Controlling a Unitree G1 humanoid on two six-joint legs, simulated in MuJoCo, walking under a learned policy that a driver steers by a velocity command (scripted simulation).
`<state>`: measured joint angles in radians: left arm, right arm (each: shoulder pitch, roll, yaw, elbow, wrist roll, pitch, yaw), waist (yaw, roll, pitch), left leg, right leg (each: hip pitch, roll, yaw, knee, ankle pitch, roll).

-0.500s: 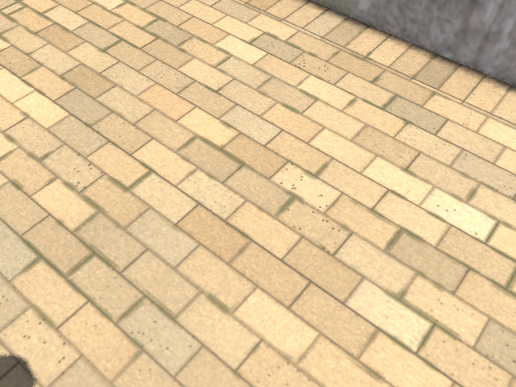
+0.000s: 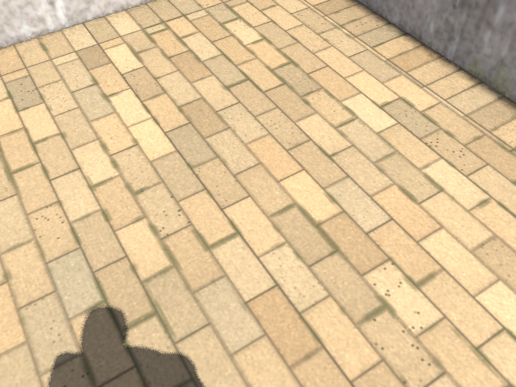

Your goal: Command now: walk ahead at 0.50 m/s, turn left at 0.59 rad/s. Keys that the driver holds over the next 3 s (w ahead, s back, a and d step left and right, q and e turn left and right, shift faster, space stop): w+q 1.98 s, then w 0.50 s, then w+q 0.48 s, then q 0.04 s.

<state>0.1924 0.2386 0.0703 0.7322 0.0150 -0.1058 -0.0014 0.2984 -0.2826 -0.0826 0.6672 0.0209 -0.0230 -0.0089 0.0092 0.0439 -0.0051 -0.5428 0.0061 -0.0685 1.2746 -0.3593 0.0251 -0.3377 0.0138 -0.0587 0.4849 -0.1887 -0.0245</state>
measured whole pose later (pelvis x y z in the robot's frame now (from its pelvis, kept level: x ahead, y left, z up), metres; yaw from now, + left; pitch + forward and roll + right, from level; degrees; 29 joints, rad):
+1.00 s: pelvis +0.52 +0.14 +0.00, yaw +35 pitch +2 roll -1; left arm 0.20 0.25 0.07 0.73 0.01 -0.10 -0.01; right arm 0.30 -0.30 -0.08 0.67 0.02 -0.02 -0.01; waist 0.01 0.04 0.01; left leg -0.52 0.01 -0.08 1.22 -0.35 0.02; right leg -0.29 0.02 -0.06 0.46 -0.20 -0.03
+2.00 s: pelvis +0.87 +0.57 +0.00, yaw +71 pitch +1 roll -1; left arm 0.20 0.26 0.06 0.72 0.01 -0.09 -0.01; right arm 0.30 -0.31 -0.07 0.69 0.03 -0.02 -0.01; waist 0.00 0.04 0.02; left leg -0.50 0.01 -0.08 1.21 -0.36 0.01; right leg -0.28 0.03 -0.06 0.45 -0.19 -0.03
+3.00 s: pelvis +0.99 +1.09 +0.01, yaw +89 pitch +1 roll -1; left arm 0.20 0.26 0.05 0.79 0.02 -0.09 -0.02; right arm 0.30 -0.31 -0.07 0.76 0.03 -0.03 -0.02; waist 0.01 0.04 0.03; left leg -0.53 0.05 -0.06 1.17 -0.34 0.01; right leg -0.25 0.01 -0.09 0.42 -0.18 -0.03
